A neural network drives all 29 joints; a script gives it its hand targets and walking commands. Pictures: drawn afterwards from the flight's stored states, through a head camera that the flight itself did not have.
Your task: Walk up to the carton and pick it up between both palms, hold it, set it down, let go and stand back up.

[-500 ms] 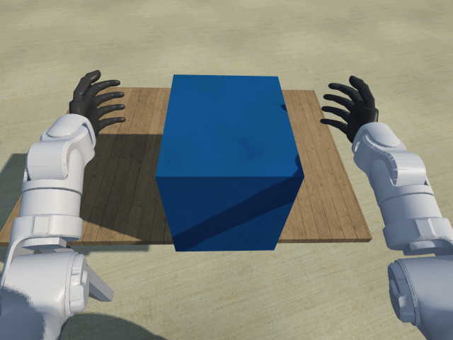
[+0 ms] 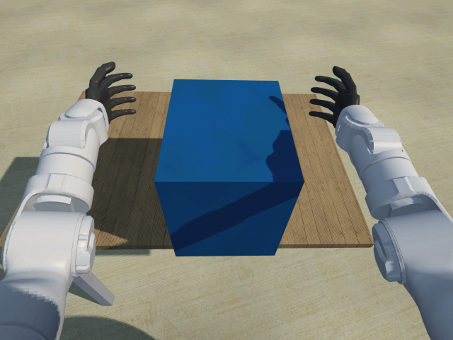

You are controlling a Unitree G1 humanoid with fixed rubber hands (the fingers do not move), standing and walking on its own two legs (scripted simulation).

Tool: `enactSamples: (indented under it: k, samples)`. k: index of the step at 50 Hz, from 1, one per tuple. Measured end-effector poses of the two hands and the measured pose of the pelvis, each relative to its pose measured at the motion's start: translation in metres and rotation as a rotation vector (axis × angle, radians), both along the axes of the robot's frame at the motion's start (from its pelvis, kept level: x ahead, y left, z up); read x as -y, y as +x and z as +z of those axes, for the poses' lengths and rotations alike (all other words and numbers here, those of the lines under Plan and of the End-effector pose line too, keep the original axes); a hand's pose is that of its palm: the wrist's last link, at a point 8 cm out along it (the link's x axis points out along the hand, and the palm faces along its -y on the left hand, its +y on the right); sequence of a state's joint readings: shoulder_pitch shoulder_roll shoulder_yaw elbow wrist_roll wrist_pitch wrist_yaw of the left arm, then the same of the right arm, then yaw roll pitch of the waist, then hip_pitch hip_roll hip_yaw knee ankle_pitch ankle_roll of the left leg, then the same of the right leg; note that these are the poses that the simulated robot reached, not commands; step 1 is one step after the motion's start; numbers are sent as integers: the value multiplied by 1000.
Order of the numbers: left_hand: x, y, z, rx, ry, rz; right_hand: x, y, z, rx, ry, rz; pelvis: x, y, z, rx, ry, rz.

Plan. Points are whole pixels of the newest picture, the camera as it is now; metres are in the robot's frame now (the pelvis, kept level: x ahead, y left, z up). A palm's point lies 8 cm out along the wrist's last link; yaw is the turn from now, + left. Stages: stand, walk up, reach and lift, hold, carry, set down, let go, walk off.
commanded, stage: reach and lift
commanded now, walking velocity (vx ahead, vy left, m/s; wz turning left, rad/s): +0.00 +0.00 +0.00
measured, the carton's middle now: (226, 170) +0.45 +0.03 +0.00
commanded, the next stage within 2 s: none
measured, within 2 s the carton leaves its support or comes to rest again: neither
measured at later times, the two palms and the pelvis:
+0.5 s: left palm (116, 155) +0.41 +0.24 +0.08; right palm (319, 150) +0.43 -0.15 +0.10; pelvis -0.01 +0.00 -0.01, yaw +1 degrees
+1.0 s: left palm (130, 165) +0.41 +0.22 +0.05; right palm (313, 162) +0.43 -0.15 +0.06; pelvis -0.01 +0.00 -0.02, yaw +0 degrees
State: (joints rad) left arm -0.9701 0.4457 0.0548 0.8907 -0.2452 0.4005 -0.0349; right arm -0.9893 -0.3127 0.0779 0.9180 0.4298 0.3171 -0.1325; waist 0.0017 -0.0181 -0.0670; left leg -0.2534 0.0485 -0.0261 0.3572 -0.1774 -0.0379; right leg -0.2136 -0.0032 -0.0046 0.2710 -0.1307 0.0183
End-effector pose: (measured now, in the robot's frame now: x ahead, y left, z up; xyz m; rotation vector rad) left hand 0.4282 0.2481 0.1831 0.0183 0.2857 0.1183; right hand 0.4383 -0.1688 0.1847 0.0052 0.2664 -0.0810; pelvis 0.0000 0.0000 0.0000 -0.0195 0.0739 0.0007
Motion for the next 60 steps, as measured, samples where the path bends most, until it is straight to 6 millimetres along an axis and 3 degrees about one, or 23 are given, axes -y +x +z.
enactSamples:
  k: [11, 16, 21, 26, 32, 38, 48, 56, 60]
  samples:
    - [1, -21, -71, -22, -8, 31, -7, -18, -67, -26, -11, 4, -1, -11, -3, -29, 2, -9]
    - [-6, -21, -83, 2, 1, 66, -20, -15, -83, -22, -9, 21, 0, -14, -6, -94, 1, 3]
    - [-4, -17, -90, 17, 15, 61, -27, -8, -86, -3, -13, 24, 1, -12, -9, -144, -4, 17]
    - [7, -16, -106, 9, 20, 26, -16, -8, -92, 0, -42, 4, 0, -8, -11, -152, -8, 16]
    - [17, -22, -134, -5, 7, 15, 1, -16, -116, -18, -58, -20, -1, -9, -15, -164, -8, 4]
    - [16, -24, -145, 18, 11, 39, 1, -20, -137, -15, -25, -3, 0, -13, -20, -221, -5, -3]
    - [20, -16, -133, 52, 14, 38, -18, -10, -127, 45, -16, 36, -1, -14, -23, -261, 2, -2]
    - [46, -13, -136, 59, -23, -23, -39, -8, -118, 42, -20, 37, -2, -11, -21, -225, -2, 4]
    - [52, -14, -139, 63, -40, -11, -39, -9, -119, 34, -18, 8, -3, -11, -20, -215, -7, 2]
